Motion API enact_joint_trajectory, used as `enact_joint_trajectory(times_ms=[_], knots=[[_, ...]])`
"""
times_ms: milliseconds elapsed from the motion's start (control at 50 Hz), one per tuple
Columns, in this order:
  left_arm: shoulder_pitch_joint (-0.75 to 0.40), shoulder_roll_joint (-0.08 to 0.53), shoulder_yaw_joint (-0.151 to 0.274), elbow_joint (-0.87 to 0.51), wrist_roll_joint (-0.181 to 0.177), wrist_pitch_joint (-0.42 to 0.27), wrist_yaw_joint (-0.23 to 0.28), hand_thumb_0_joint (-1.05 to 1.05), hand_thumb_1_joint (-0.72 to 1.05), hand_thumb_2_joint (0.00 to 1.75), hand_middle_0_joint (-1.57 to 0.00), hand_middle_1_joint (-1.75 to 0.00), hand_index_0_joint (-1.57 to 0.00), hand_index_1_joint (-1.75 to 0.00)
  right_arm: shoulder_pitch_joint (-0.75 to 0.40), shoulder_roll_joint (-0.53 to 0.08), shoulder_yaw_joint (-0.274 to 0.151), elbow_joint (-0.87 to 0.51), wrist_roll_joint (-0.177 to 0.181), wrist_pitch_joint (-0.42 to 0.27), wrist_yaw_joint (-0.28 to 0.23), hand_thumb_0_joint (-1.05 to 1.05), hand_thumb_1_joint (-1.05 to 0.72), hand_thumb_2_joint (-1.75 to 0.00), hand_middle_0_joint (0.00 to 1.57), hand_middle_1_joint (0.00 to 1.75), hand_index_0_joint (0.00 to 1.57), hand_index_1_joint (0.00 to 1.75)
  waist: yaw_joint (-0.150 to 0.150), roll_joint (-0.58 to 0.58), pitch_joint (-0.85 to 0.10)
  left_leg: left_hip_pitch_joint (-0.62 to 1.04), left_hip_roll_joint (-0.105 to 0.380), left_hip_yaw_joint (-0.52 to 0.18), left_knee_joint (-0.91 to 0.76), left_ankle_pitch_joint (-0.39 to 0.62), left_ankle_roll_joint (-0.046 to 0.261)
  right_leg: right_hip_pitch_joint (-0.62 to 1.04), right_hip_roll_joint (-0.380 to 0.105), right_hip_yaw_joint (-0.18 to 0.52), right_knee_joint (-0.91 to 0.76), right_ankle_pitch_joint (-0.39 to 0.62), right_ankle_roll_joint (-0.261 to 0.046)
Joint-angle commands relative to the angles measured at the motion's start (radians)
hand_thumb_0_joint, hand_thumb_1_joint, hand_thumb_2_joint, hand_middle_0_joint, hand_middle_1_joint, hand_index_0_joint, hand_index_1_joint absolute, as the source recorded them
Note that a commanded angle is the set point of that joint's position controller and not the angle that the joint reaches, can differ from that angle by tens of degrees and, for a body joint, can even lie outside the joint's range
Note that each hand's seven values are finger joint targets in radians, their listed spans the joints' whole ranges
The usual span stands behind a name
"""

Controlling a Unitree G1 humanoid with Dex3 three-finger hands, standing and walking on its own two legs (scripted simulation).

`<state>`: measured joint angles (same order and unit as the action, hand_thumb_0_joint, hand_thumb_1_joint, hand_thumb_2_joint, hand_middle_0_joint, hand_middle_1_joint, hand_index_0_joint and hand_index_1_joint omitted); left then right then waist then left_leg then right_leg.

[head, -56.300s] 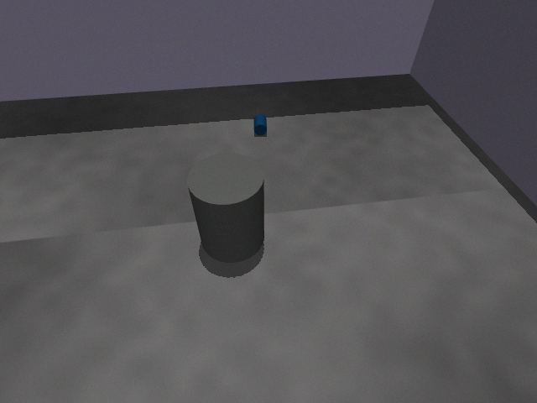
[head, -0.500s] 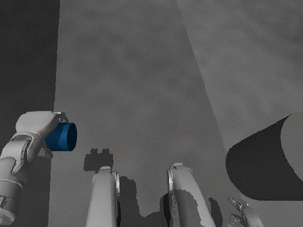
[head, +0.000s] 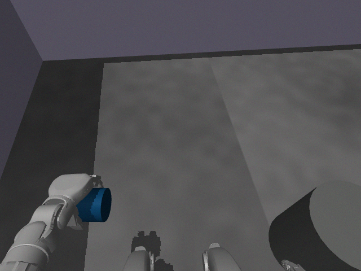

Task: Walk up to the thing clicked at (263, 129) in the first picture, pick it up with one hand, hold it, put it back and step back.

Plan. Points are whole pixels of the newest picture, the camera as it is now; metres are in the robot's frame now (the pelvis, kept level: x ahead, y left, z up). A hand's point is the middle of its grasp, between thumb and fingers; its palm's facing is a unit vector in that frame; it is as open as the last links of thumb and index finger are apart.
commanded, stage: lift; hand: left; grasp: from above
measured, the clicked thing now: (82, 204) +0.33 +0.24 -0.10
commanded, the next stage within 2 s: hold in 0.38 s
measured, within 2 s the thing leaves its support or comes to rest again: neither
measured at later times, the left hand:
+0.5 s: hand (74, 182) +0.34 +0.23 +0.00, palm faces -0.50 -0.05 -0.86, open 10.7 cm
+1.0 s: hand (74, 171) +0.35 +0.22 +0.04, palm faces -0.50 -0.04 -0.87, open 10.7 cm
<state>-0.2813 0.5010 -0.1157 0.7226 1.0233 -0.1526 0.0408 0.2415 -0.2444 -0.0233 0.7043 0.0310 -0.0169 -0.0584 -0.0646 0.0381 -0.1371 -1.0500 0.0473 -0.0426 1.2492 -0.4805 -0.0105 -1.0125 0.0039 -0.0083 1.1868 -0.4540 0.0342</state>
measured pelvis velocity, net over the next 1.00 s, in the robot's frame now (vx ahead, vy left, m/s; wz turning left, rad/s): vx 0.05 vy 0.00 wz -0.01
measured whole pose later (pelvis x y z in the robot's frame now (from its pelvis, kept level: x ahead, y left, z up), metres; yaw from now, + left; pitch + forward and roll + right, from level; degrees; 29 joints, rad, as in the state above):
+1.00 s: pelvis +0.05 +0.00 +0.09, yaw +0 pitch +6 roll -1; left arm -0.25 0.43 -0.18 0.67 1.01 -0.10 -0.04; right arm 0.23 -0.25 -0.04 0.69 0.04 0.03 -0.06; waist -0.02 0.04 -0.06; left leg -0.46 0.03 0.02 0.70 -0.33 -0.01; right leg -0.46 -0.02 0.03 0.67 -0.32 0.03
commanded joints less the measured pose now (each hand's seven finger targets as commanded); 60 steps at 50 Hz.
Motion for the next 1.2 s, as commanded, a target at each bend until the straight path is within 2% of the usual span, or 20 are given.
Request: enact_joint_trajectory(times_ms=[0, 100, 140, 180, 220, 260, 400, 440, 560, 600, 640, 680, 720, 760, 860, 900, 1020, 1100, 1120, 1180], knots=[[-0.376, 0.228, 0.104, -0.205, 0.005, -0.002, 0.095, 0.00, 0.73, 0.84, -1.08, -0.68, -1.07, -0.68, 0.013, -0.147, -0.051, -0.077, 0.001, -0.053, -0.004, 0.00, -0.91, -0.90, 0.20, 0.30, 0.20, 0.30, -0.002, 0.090, -0.327, 0.355, -0.048, 0.027, -0.297, 0.045, 0.015, 0.214, 0.041, 0.005, -0.268, 0.042, -0.048], [-0.355, 0.219, 0.101, -0.137, 0.011, 0.034, 0.116, 0.00, 0.75, 0.89, -1.10, -0.69, -1.09, -0.69, 0.012, -0.152, -0.059, -0.068, 0.004, -0.055, 0.004, 0.00, -0.91, -0.90, 0.20, 0.30, 0.20, 0.30, 0.013, 0.056, -0.293, 0.444, -0.048, 0.032, -0.375, 0.124, 0.011, 0.306, 0.040, 0.000, -0.341, 0.113, -0.043], [-0.361, 0.181, 0.067, -0.127, 0.010, 0.047, 0.109, 0.00, 0.75, 0.91, -1.11, -0.69, -1.10, -0.70, 0.016, -0.149, -0.059, -0.064, 0.004, -0.055, 0.008, 0.00, -0.91, -0.90, 0.20, 0.30, 0.20, 0.30, 0.009, 0.052, -0.285, 0.480, -0.047, 0.030, -0.400, 0.161, 0.009, 0.329, 0.040, 0.000, -0.359, 0.148, -0.043], [-0.328, 0.202, 0.082, -0.111, 0.002, 0.056, 0.098, 0.00, 0.76, 0.89, -1.12, -0.67, -1.11, -0.68, 0.012, -0.152, -0.063, -0.072, 0.006, -0.052, 0.007, 0.00, -0.91, -0.90, 0.20, 0.30, 0.20, 0.30, 0.026, 0.024, -0.278, 0.500, -0.052, 0.034, -0.421, 0.203, 0.012, 0.385, 0.039, 0.002, -0.392, 0.183, -0.039], [-0.335, 0.169, 0.051, -0.122, -0.009, 0.061, 0.081, 0.00, 0.76, 0.89, -1.12, -0.68, -1.11, -0.68, 0.013, -0.147, -0.062, -0.077, 0.006, -0.048, 0.009, 0.00, -0.91, -0.90, 0.20, 0.30, 0.20, 0.30, 0.022, 0.023, -0.266, 0.531, -0.053, 0.040, -0.444, 0.230, 0.013, 0.416, 0.038, 0.007, -0.418, 0.210, -0.040], [-0.323, 0.157, 0.045, -0.123, -0.015, 0.066, 0.064, 0.00, 0.74, 0.89, -1.10, -0.68, -1.10, -0.69, 0.015, -0.146, -0.063, -0.081, 0.005, -0.045, 0.009, 0.00, -0.91, -0.90, 0.20, 0.30, 0.20, 0.30, 0.022, 0.021, -0.268, 0.565, -0.051, 0.037, -0.463, 0.267, 0.010, 0.436, 0.038, 0.004, -0.432, 0.237, -0.041], [-0.332, 0.164, 0.049, -0.189, -0.020, 0.039, 0.026, 0.00, 0.74, 0.88, -1.10, -0.65, -1.09, -0.66, 0.002, -0.142, -0.062, -0.098, 0.005, -0.035, 0.002, 0.00, -0.91, -0.90, 0.20, 0.30, 0.20, 0.30, 0.023, 0.051, -0.245, 0.642, -0.049, 0.038, -0.532, 0.297, 0.006, 0.477, 0.038, 0.005, -0.486, 0.250, -0.047], [-0.336, 0.177, 0.064, -0.203, -0.012, 0.034, 0.034, 0.00, 0.73, 0.89, -1.09, -0.66, -1.08, -0.67, -0.001, -0.147, -0.065, -0.105, 0.005, -0.033, 0.001, 0.00, -0.90, -0.90, 0.20, 0.30, 0.20, 0.30, 0.030, 0.054, -0.259, 0.678, -0.048, 0.038, -0.547, 0.323, 0.003, 0.491, 0.037, 0.000, -0.494, 0.268, -0.050], [-0.360, 0.180, 0.065, -0.225, 0.007, 0.040, 0.045, 0.00, 0.79, 0.87, -1.12, -0.65, -1.12, -0.64, -0.004, -0.149, -0.068, -0.095, 0.006, -0.026, 0.000, 0.00, -0.90, -0.90, 0.20, 0.30, 0.20, 0.30, 0.027, 0.054, -0.247, 0.715, -0.052, 0.048, -0.575, 0.360, 0.002, 0.524, 0.036, 0.010, -0.529, 0.303, -0.047], [-0.351, 0.148, 0.042, -0.223, -0.001, 0.047, 0.041, 0.00, 0.79, 0.89, -1.13, -0.64, -1.13, -0.64, -0.007, -0.149, -0.068, -0.097, 0.008, -0.024, 0.003, 0.00, -0.90, -0.90, 0.20, 0.30, 0.20, 0.30, 0.030, 0.044, -0.243, 0.737, -0.048, 0.044, -0.589, 0.385, 0.001, 0.547, 0.037, 0.004, -0.535, 0.321, -0.048], [-0.339, 0.159, 0.052, -0.212, -0.004, 0.055, 0.035, 0.00, 0.79, 0.89, -1.12, -0.66, -1.12, -0.66, -0.007, -0.154, -0.072, -0.094, 0.009, -0.020, 0.002, 0.00, -0.89, -0.90, 0.20, 0.30, 0.20, 0.30, 0.032, 0.027, -0.243, 0.748, -0.050, 0.046, -0.594, 0.407, 0.003, 0.568, 0.036, 0.008, -0.548, 0.341, -0.045], [-0.338, 0.141, 0.033, -0.216, -0.016, 0.058, 0.020, 0.00, 0.78, 0.90, -1.12, -0.65, -1.12, -0.65, -0.016, -0.155, -0.071, -0.103, 0.009, -0.016, 0.004, 0.00, -0.90, -0.90, 0.20, 0.30, 0.20, 0.30, 0.027, 0.018, -0.225, 0.746, -0.052, 0.048, -0.605, 0.401, 0.005, 0.581, 0.035, 0.006, -0.563, 0.338, -0.043], [-0.310, 0.157, 0.043, -0.213, -0.016, 0.058, 0.003, 0.00, 0.77, 0.89, -1.12, -0.64, -1.12, -0.64, -0.021, -0.153, -0.071, -0.107, 0.010, -0.011, 0.001, 0.00, -0.90, -0.90, 0.20, 0.30, 0.20, 0.30, 0.040, 0.017, -0.230, 0.754, -0.056, 0.054, -0.611, 0.420, 0.008, 0.602, 0.035, 0.009, -0.571, 0.358, -0.043], [-0.294, 0.142, 0.028, -0.224, -0.017, 0.055, -0.017, 0.00, 0.79, 0.91, -1.14, -0.63, -1.14, -0.64, -0.029, -0.148, -0.067, -0.113, 0.011, -0.007, -0.002, 0.00, -0.90, -0.90, 0.20, 0.30, 0.20, 0.30, 0.038, 0.004, -0.228, 0.758, -0.059, 0.060, -0.611, 0.440, 0.012, 0.614, 0.034, 0.014, -0.577, 0.384, -0.040], [-0.309, 0.160, 0.047, -0.271, -0.029, 0.046, -0.037, 0.00, 0.79, 0.87, -1.13, -0.61, -1.13, -0.61, -0.048, -0.149, -0.064, -0.131, 0.013, 0.003, -0.006, 0.00, -0.89, -0.90, 0.20, 0.30, 0.20, 0.30, 0.046, 0.022, -0.199, 0.763, -0.058, 0.060, -0.639, 0.420, 0.012, 0.628, 0.036, 0.013, -0.594, 0.359, -0.043], [-0.302, 0.169, 0.063, -0.260, -0.023, 0.042, -0.037, 0.00, 0.77, 0.86, -1.12, -0.60, -1.12, -0.61, -0.051, -0.149, -0.062, -0.132, 0.011, 0.005, -0.008, 0.00, -0.89, -0.90, 0.20, 0.30, 0.20, 0.30, 0.045, 0.017, -0.198, 0.765, -0.060, 0.061, -0.640, 0.421, 0.012, 0.632, 0.034, 0.014, -0.595, 0.361, -0.043], [-0.302, 0.163, 0.064, -0.297, -0.013, 0.039, -0.033, 0.00, 0.77, 0.88, -1.11, -0.62, -1.11, -0.63, -0.060, -0.147, -0.062, -0.140, 0.012, 0.012, -0.010, 0.00, -0.89, -0.90, 0.20, 0.30, 0.20, 0.30, 0.053, 0.018, -0.211, 0.795, -0.061, 0.062, -0.654, 0.436, 0.012, 0.650, 0.033, 0.017, -0.604, 0.371, -0.042], [-0.319, 0.163, 0.067, -0.312, -0.018, 0.046, -0.025, 0.00, 0.78, 0.92, -1.12, -0.64, -1.11, -0.65, -0.072, -0.150, -0.065, -0.146, 0.013, 0.015, -0.010, 0.00, -0.89, -0.90, 0.20, 0.30, 0.20, 0.30, 0.051, 0.008, -0.208, 0.806, -0.063, 0.067, -0.663, 0.424, 0.015, 0.657, 0.032, 0.020, -0.621, 0.366, -0.037], [-0.306, 0.152, 0.051, -0.304, -0.015, 0.050, -0.029, 0.00, 0.77, 0.91, -1.12, -0.64, -1.11, -0.65, -0.074, -0.144, -0.060, -0.144, 0.013, 0.015, -0.011, 0.00, -0.89, -0.90, 0.20, 0.30, 0.20, 0.30, 0.048, 0.006, -0.197, 0.795, -0.064, 0.068, -0.664, 0.416, 0.018, 0.656, 0.030, 0.023, -0.625, 0.364, -0.036], [-0.286, 0.162, 0.063, -0.305, -0.022, 0.054, -0.036, 0.00, 0.79, 0.91, -1.13, -0.64, -1.13, -0.64, -0.083, -0.148, -0.063, -0.148, 0.016, 0.018, -0.014, 0.00, -0.89, -0.89, 0.20, 0.30, 0.20, 0.30, 0.053, -0.003, -0.196, 0.809, -0.066, 0.073, -0.675, 0.412, 0.020, 0.674, 0.029, 0.024, -0.638, 0.360, -0.033]])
